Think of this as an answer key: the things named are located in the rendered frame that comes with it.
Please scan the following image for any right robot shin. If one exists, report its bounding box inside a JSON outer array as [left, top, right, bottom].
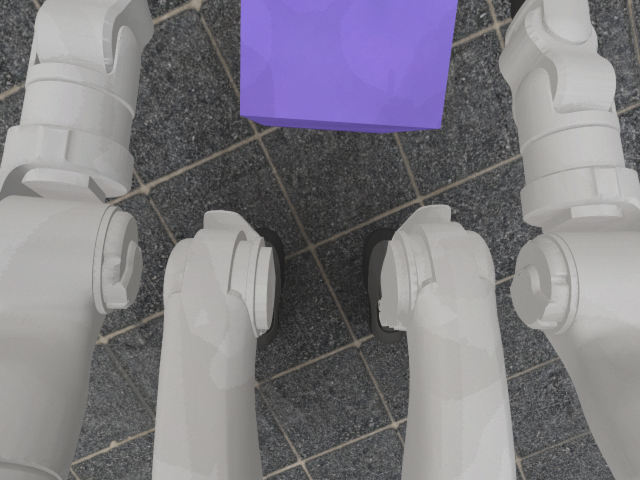
[[378, 205, 496, 331]]

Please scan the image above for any carton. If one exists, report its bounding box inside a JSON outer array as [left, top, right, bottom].
[[240, 0, 458, 133]]

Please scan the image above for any robot right forearm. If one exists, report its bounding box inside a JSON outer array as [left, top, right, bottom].
[[499, 0, 640, 233]]

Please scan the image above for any robot left forearm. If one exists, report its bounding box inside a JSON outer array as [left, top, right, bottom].
[[0, 0, 154, 204]]

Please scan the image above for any robot right thigh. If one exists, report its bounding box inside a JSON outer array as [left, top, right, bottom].
[[383, 222, 517, 480]]

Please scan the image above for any robot right upper arm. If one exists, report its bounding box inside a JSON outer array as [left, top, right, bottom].
[[510, 231, 640, 480]]

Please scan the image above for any robot left upper arm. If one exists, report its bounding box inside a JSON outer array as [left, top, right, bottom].
[[0, 195, 143, 480]]

